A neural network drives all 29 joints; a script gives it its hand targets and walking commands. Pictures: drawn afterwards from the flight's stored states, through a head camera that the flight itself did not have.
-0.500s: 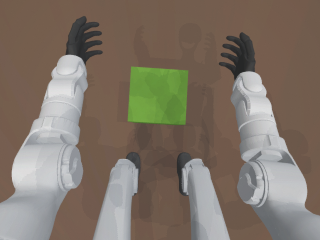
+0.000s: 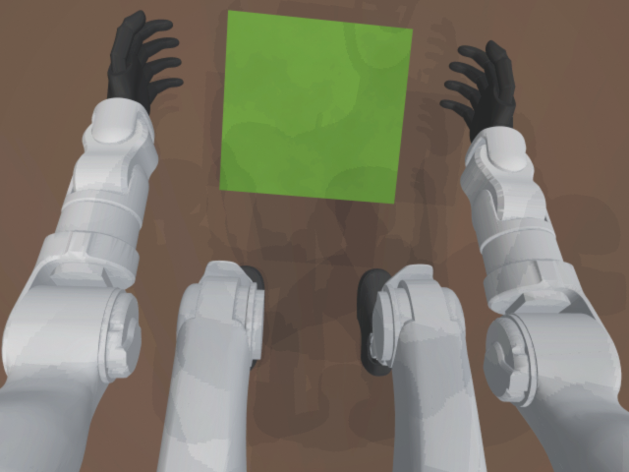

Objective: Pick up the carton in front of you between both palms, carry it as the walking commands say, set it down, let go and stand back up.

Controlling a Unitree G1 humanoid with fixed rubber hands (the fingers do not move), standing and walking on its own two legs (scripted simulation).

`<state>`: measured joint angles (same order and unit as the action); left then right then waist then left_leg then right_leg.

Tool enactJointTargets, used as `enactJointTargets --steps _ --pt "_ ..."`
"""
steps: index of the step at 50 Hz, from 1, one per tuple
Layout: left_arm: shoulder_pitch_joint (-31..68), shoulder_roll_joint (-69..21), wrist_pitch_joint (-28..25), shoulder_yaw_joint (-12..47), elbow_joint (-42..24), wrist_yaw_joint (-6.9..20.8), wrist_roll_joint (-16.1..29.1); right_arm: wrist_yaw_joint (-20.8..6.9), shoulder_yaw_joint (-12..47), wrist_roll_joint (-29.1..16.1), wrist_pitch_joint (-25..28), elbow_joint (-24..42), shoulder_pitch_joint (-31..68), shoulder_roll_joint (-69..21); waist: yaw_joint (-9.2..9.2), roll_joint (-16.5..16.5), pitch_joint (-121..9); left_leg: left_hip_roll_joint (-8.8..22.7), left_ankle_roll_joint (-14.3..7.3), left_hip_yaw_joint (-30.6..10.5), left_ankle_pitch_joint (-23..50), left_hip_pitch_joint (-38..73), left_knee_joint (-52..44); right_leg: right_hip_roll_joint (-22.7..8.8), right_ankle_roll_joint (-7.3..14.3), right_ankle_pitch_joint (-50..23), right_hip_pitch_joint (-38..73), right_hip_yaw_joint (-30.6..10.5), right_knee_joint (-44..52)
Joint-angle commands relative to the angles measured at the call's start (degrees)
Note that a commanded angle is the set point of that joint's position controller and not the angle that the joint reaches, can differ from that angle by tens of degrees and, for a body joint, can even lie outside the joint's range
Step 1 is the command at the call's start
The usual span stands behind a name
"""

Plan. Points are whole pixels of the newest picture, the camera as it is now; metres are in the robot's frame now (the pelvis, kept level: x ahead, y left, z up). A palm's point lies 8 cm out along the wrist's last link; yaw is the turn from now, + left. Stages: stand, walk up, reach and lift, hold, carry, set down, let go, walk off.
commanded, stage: reach and lift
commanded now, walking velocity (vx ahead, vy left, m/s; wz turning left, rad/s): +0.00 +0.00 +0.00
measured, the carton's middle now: (311, 127) +0.49 +0.02 -0.32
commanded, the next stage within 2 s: none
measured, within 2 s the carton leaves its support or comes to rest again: leaves its support in 1.06 s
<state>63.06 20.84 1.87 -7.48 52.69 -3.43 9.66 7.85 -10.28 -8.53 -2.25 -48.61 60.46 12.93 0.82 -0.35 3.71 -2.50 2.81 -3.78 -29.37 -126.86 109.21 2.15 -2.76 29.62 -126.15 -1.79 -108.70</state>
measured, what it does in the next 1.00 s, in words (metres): lowers itself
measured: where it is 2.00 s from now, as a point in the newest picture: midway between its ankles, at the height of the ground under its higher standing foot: (310, 338)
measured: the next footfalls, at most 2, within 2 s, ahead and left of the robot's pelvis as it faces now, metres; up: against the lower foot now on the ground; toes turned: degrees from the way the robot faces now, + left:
none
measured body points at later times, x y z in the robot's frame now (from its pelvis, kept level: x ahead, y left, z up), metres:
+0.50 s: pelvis -0.01 +0.01 -0.08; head +0.36 +0.02 +0.18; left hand +0.52 +0.20 -0.27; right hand +0.51 -0.18 -0.26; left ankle +0.11 +0.13 -0.41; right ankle +0.11 -0.13 -0.41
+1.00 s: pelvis -0.01 +0.00 -0.07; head +0.35 +0.01 +0.19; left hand +0.53 +0.17 -0.26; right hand +0.52 -0.14 -0.26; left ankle +0.11 +0.13 -0.41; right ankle +0.11 -0.13 -0.41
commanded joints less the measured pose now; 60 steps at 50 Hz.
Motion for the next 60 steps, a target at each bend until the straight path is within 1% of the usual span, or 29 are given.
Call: enactJointTargets --steps 1,7,9,16,17,18,19,20,21,25,26,27,32,35,37,38,41,42,45,46,48,49,50,51,55,56,57,59,60 --pt "17.9 8.7 -0.7 0.5 -3.9 -0.6 1.8 1.0 2.3 -3.8 0.2 3.5 16.9 6.1 -0.85 3.0 -63.4 0.7 0.1 7.1 8.2 32.9 -5.9 0.1 0.2 -10.4 35.3 4.7 5.0" --pt "23.3 6.6 -1.3 4.1 7.7 -1.1 3.1 0.4 2.9 -3.2 1.8 -6.9 24.3 8.1 1.1 2.4 -52.8 1.5 -0.3 5.0 4.2 25.9 -1.8 -0.9 0.3 -7.5 30.3 4.9 -1.0" --pt "25.3 8.3 -2.2 1.9 11.4 -1.1 2.7 0.3 2.6 -3.3 2.0 -11.8 26.1 8.7 0.07 1.6 -48.0 1.7 -0.6 5.1 3.7 22.5 0.2 -1.6 -0.2 -6.8 28.4 3.6 -2.2" --pt "30.7 9.0 -4.6 5.8 2.5 -2.2 4.6 0.3 6.1 -7.2 3.9 -8.1 26.4 7.3 -0.26 2.6 -59.0 1.3 -0.9 5.0 16.7 32.1 5.0 0.6 0.0 -18.0 30.3 4.1 -7.3" --pt "28.8 9.9 -4.5 5.5 4.5 -2.4 5.7 0.3 7.1 -7.5 4.1 -8.4 26.7 7.9 -0.42 -0.4 -58.9 1.0 -0.8 6.0 15.4 30.9 5.3 -0.3 -0.7 -17.7 32.8 5.0 -7.8" --pt "26.0 8.7 -4.2 5.3 6.8 -2.2 4.9 0.4 6.8 -8.6 3.7 -8.5 24.9 7.7 -1.65 3.2 -56.0 0.9 -0.4 5.9 16.8 30.0 6.0 0.4 -0.3 -18.8 31.0 3.9 -7.4" --pt "25.9 8.4 -4.2 6.0 6.3 -2.4 5.3 0.1 5.6 -7.5 4.0 -8.2 24.5 8.5 0.3 1.7 -58.3 0.8 -0.5 5.3 18.3 33.8 6.8 0.4 -0.7 -18.3 30.4 4.6 -7.9" --pt "25.0 6.7 -3.9 5.0 8.1 -2.3 6.4 0.2 6.7 -8.0 4.0 -7.4 24.7 8.5 -0.7 3.7 -57.4 0.9 -0.4 5.6 17.5 33.8 6.4 0.6 -0.1 -17.1 28.8 4.6 -7.8" --pt "24.9 7.0 -4.1 5.5 7.0 -2.4 5.0 0.0 6.2 -7.2 3.7 -7.2 23.9 9.0 -2.05 3.5 -55.3 0.9 -0.4 4.9 17.7 32.9 6.2 0.4 -0.5 -15.4 25.7 4.6 -8.0" --pt "25.7 3.8 -4.0 6.4 7.2 -2.4 5.2 -0.1 6.8 -7.5 3.6 -10.4 22.2 4.8 -0.88 3.2 -51.5 0.7 -0.8 5.1 14.4 31.0 5.2 1.1 -0.2 -14.0 25.0 4.2 -6.9" --pt "23.7 6.9 -3.5 4.3 10.7 -2.2 4.3 0.1 5.8 -6.5 3.7 -10.0 23.9 8.4 -2.35 0.9 -51.1 0.9 -0.5 5.4 12.7 28.8 5.2 0.6 -0.5 -12.0 25.5 4.2 -6.8" --pt "24.0 4.2 -3.7 6.4 9.1 -2.0 5.4 0.0 4.6 -6.5 4.0 -8.0 24.2 7.0 0.21 2.6 -52.4 0.9 -0.5 5.2 14.1 28.8 5.1 0.6 -0.1 -14.0 26.4 4.7 -7.0" --pt "26.8 4.3 -4.3 6.7 8.4 -2.4 5.3 0.5 4.1 -4.6 4.5 -12.3 22.9 6.0 1.38 2.1 -49.6 0.5 -0.5 4.4 12.9 29.1 3.5 0.2 -0.2 -13.3 23.6 5.2 -6.3" --pt "25.7 3.4 -4.4 5.2 9.5 -2.6 2.2 0.2 7.4 -6.4 4.5 -10.6 26.0 4.6 -2.86 2.4 -48.6 1.0 -1.0 5.5 10.7 25.1 4.1 0.8 -0.2 -11.7 24.5 3.5 -6.2" --pt "27.4 0.6 -5.0 6.6 7.0 -2.7 3.6 0.1 6.4 -7.0 5.0 -9.3 26.7 2.2 -2.34 5.3 -52.1 0.4 -0.7 4.9 13.6 29.4 3.9 1.6 0.3 -13.7 24.2 4.3 -6.3" --pt "27.4 -1.3 -5.1 7.1 8.5 -2.7 4.3 0.4 8.7 -6.5 5.3 -9.9 26.4 0.9 -1.24 2.6 -52.2 0.1 -0.8 5.4 13.6 28.4 3.9 1.6 -0.1 -13.6 25.5 4.5 -5.9" --pt "31.0 -5.4 -5.4 8.0 9.4 -2.3 3.7 0.3 8.9 -5.6 5.1 -13.2 27.8 -6.0 -0.68 2.8 -49.5 -0.8 -1.2 5.0 11.9 28.0 3.8 2.5 -0.1 -12.3 24.0 4.1 -5.3" --pt "33.9 -12.0 -5.2 9.0 8.4 -1.4 3.9 -0.4 8.8 -4.6 5.2 -13.7 29.0 -9.6 1.29 4.9 -48.7 -0.8 -1.3 4.0 12.4 28.3 2.8 2.7 0.8 -12.9 24.3 4.1 -5.5" --pt "44.7 -33.9 -4.3 16.2 6.6 3.2 4.1 -4.6 13.8 -3.3 4.6 -9.5 41.6 -32.5 -0.04 1.4 -50.8 -2.9 -1.7 4.6 12.1 28.2 4.3 4.4 0.9 -11.7 24.3 4.5 -6.0" --pt "47.8 -38.6 -3.9 16.2 6.6 4.6 3.2 -6.2 13.9 -1.2 3.6 -12.1 42.3 -36.4 1.81 2.6 -49.1 -3.1 -1.4 5.2 12.3 26.6 5.4 4.5 1.5 -12.0 22.7 4.1 -6.4" --pt "50.7 -45.8 -3.0 16.6 5.0 6.7 2.6 -8.6 13.1 0.3 1.9 -10.9 44.8 -45.0 0.68 0.6 -48.9 -4.2 -2.1 5.6 10.4 25.4 4.8 5.5 1.0 -12.0 24.2 5.2 -7.6" --pt "49.5 -49.0 -2.4 15.9 5.8 7.4 2.0 -9.6 11.8 1.5 1.5 -10.7 44.4 -47.0 0.66 3.3 -47.9 -4.6 -1.5 6.8 9.8 24.2 5.5 6.1 2.0 -11.0 23.8 4.9 -7.3" --pt "49.6 -49.4 -1.9 15.9 5.2 8.1 1.6 -10.4 13.4 1.5 1.0 -8.6 46.9 -49.7 -0.82 -0.7 -48.1 -4.9 -2.1 6.4 10.8 23.5 5.3 6.0 1.0 -12.1 23.3 5.9 -8.1" --pt "50.1 -52.7 -2.1 15.7 1.7 8.4 1.0 -11.0 13.8 0.6 0.3 -8.4 47.2 -52.1 -2.01 0.8 -51.0 -4.9 -2.0 7.5 13.5 24.1 6.1 6.9 1.4 -13.6 24.5 4.9 -7.7" --pt "51.6 -59.5 -0.5 20.4 -6.8 8.8 5.5 -11.9 15.3 -0.9 -0.8 -0.6 46.1 -58.1 0.34 1.6 -65.2 -5.3 -1.5 7.7 20.3 31.1 7.1 7.3 1.4 -23.3 32.8 6.5 -9.9" --pt "52.1 -61.4 -0.2 21.0 -10.8 9.0 6.1 -11.6 17.0 -1.1 -1.4 0.5 45.4 -59.2 0.19 1.1 -68.9 -6.1 -1.2 8.2 21.1 33.5 5.7 7.6 1.6 -23.4 35.2 7.5 -8.9" --pt "50.2 -62.4 0.6 20.5 -10.0 8.7 5.3 -11.6 20.1 -2.4 -2.0 4.5 46.8 -60.7 -2.46 0.8 -71.8 -6.0 -1.3 8.6 22.8 35.6 6.3 7.3 1.3 -24.6 35.4 6.4 -9.0" --pt "49.2 -63.9 2.1 22.7 -15.9 8.4 4.9 -11.7 22.9 -4.0 -3.3 11.0 45.7 -63.2 -2.45 2.9 -81.6 -6.1 -1.0 9.2 25.2 40.2 6.0 7.7 0.8 -27.1 40.2 6.6 -8.5" --pt "46.9 -65.0 2.7 21.7 -15.9 8.0 3.6 -11.8 22.1 -2.8 -4.4 9.1 45.8 -63.4 -1.62 0.5 -82.7 -6.7 -1.4 9.2 25.5 42.1 5.0 7.7 0.0 -24.5 38.5 7.6 -6.7"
